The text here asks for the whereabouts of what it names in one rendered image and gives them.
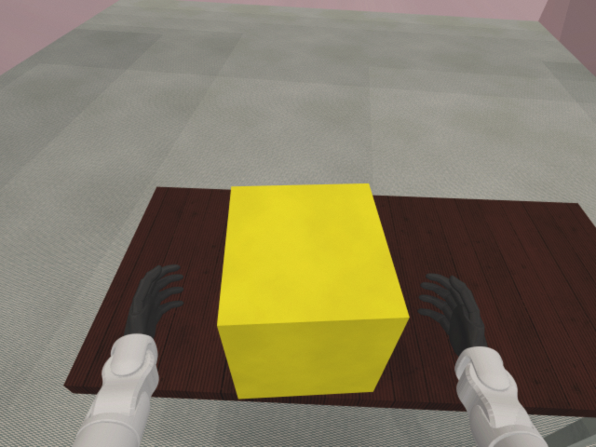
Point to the left robot forearm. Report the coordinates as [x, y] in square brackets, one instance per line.
[118, 415]

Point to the carton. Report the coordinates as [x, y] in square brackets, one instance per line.
[310, 301]

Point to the left robot hand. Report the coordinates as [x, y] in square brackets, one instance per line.
[145, 310]

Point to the table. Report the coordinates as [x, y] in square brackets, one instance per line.
[531, 267]

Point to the right robot forearm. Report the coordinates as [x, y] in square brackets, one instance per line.
[490, 396]

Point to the right robot hand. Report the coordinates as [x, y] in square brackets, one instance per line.
[462, 320]

